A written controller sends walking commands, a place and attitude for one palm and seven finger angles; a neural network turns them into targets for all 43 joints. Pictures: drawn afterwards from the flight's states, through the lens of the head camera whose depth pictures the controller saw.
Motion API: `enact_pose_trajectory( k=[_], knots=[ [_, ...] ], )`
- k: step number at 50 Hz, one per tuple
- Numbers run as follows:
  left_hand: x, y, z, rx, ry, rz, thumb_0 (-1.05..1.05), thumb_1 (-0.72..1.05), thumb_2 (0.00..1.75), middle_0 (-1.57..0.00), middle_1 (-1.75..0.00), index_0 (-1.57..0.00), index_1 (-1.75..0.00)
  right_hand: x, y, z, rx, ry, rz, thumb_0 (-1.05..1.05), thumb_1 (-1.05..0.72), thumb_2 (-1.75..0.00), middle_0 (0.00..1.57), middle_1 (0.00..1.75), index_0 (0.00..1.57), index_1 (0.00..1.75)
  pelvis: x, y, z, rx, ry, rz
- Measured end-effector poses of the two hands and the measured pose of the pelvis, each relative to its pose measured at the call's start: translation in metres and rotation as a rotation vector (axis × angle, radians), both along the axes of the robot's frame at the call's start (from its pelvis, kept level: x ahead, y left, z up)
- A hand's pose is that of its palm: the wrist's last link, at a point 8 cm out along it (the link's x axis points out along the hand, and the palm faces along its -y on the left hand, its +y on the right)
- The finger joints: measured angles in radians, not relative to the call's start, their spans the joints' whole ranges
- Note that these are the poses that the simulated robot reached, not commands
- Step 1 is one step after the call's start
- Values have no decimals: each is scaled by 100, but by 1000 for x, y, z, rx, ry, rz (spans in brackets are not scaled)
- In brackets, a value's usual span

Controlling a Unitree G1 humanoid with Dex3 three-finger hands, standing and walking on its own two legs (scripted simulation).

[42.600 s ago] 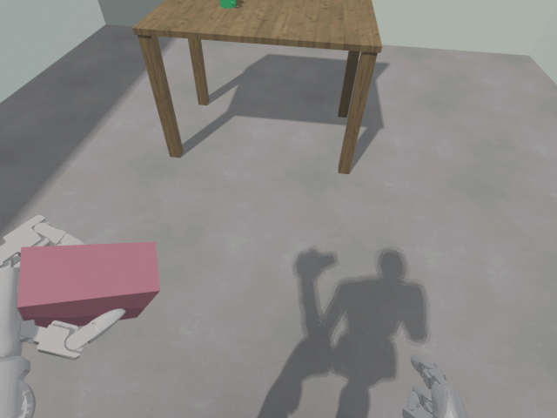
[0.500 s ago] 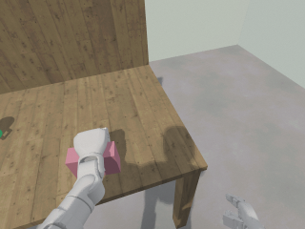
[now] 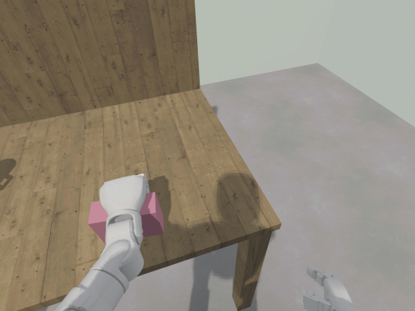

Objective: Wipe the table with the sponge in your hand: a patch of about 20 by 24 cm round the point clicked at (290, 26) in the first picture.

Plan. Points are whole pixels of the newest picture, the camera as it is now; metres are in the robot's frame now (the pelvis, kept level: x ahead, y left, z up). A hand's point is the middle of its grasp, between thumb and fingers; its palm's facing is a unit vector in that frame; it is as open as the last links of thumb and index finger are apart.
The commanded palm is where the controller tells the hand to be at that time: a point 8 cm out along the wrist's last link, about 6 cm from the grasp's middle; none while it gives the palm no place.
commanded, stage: wipe back along the third lane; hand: left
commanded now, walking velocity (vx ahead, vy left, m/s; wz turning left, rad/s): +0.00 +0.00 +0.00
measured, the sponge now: (131, 222) +0.31 +0.22 -0.03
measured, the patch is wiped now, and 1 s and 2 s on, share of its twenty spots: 0.95 1.00 1.00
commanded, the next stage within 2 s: slide back across to the middle lane in 0.08 s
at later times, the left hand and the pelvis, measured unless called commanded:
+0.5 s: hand (126, 210) +0.31 +0.21 +0.03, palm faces +0.02 -0.11 -0.99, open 9.2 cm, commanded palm +0.25 +0.22 +0.07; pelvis +0.00 +0.00 +0.00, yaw -1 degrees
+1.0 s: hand (106, 218) +0.28 +0.25 +0.03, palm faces -0.04 -0.11 -0.99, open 9.2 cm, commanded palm +0.24 +0.26 +0.07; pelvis +0.01 -0.01 +0.01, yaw -1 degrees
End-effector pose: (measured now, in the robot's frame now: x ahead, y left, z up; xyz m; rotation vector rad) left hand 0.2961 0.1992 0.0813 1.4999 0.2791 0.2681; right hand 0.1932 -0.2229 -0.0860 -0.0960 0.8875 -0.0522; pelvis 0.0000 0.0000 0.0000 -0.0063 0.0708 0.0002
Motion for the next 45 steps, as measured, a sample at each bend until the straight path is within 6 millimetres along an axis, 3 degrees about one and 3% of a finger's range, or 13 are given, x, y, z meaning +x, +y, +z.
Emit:
enact_pose_trajectory(
  k=[20, 33, 45],
  knots=[
    [-10, 4, 4, -32, -23, -6, 1, -45, 103, -75, -153, -81, -154, 1, 7, 3, 16, -15, 0, 1, -90, -90, 20, 30, 20, 30, 0, 1, 1, 1, -19, -9],
    [-20, 24, 9, -60, -7, 22, 1, -47, 103, -77, -150, -84, -152, 13, -5, 13, -11, -67, -9, 1, -90, -90, 20, 30, 20, 30, 7, -4, 5, 5, -39, -27],
    [-28, 43, 7, -55, 40, 46, 0, -48, 103, -79, -149, -85, -150, 15, -12, 9, -35, -58, -6, 1, -90, -90, 20, 30, 20, 30, 10, -8, 6, 5, -36, -20]
  ],
)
